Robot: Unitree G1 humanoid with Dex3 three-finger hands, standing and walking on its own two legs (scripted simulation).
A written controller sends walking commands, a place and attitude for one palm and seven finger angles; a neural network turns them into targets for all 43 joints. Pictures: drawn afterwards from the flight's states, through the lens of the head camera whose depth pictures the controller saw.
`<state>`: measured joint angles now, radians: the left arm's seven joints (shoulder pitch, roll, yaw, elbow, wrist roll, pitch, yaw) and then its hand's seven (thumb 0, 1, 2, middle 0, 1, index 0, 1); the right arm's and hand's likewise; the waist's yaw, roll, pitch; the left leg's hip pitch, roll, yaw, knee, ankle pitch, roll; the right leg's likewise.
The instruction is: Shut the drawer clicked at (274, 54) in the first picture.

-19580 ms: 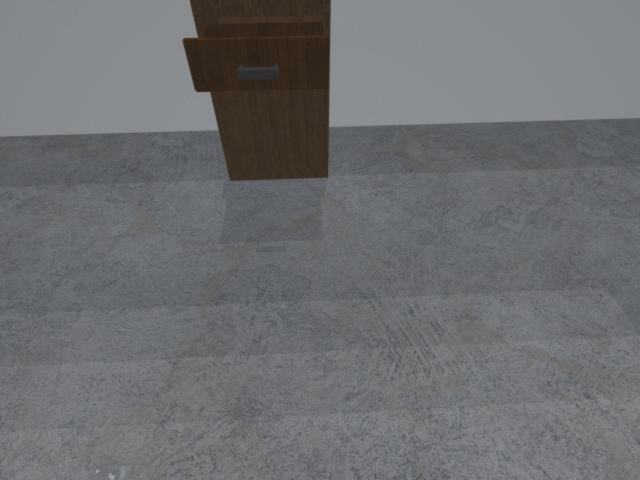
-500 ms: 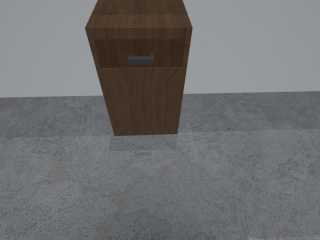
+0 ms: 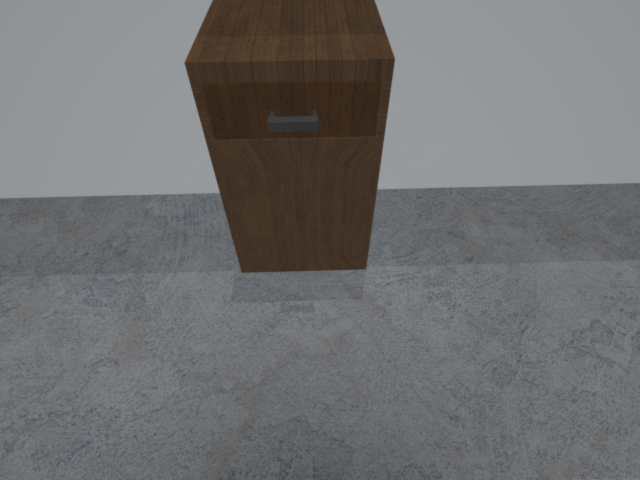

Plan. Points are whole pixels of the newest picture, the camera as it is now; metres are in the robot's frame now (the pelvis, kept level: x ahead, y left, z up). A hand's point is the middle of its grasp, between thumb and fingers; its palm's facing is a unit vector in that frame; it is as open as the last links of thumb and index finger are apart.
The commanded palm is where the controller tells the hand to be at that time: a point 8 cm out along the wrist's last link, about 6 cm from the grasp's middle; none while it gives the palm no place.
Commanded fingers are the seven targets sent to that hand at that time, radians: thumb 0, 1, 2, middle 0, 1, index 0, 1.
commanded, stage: let the arm hang, fingers relaxed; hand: left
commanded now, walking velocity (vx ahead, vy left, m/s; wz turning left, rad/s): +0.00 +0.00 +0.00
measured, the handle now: (293, 119) +0.94 +0.12 -0.07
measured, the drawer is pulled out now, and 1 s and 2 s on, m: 0.00 0.00 0.00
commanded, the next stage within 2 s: look to check the result in 0.34 s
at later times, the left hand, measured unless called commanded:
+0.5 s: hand out of the picture +0.08 +0.21 -0.16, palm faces -0.02 -0.96 -0.28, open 7.3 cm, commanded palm none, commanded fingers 0.00 0.90 0.90 -0.20 -0.30 -0.20 -0.30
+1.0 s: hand out of the picture +0.10 +0.21 -0.15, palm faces -0.02 -0.95 -0.32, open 7.3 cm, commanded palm none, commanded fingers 0.00 0.90 0.90 -0.20 -0.30 -0.20 -0.30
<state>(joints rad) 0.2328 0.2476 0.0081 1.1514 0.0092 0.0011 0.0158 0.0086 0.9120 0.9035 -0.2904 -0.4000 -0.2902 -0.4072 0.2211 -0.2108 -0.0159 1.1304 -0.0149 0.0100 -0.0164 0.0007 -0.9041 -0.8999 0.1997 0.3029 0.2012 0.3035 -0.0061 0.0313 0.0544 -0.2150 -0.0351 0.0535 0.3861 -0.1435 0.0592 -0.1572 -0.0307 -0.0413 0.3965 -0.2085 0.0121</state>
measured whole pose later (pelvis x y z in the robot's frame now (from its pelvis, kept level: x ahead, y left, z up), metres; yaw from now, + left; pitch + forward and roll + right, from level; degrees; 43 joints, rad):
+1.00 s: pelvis +0.03 -0.03 +0.01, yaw +0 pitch -1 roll +0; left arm 0.12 0.29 0.01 1.15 0.01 -0.02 0.01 0.01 0.91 0.90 -0.21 -0.30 -0.21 -0.30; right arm 0.11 -0.31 -0.01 1.14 -0.01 -0.01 -0.01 0.00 -0.90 -0.90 0.20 0.30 0.20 0.30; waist -0.01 0.02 0.05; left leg -0.14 0.00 0.04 0.31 -0.15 0.02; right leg -0.08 0.01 -0.05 0.30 -0.20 -0.02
